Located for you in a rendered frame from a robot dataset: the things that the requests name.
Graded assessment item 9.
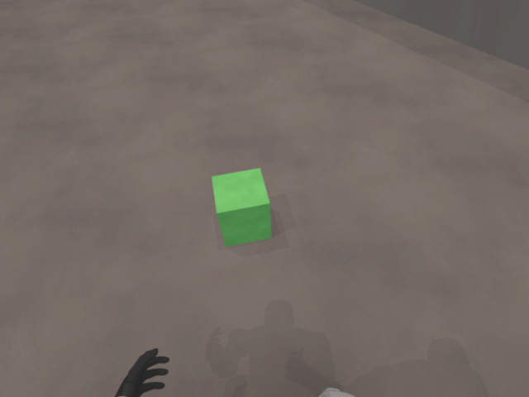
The carton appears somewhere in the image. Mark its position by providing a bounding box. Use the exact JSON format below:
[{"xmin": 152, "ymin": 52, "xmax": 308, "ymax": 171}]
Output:
[{"xmin": 212, "ymin": 168, "xmax": 272, "ymax": 247}]

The robot left hand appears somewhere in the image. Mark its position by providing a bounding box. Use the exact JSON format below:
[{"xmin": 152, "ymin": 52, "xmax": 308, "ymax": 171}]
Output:
[{"xmin": 115, "ymin": 348, "xmax": 169, "ymax": 397}]

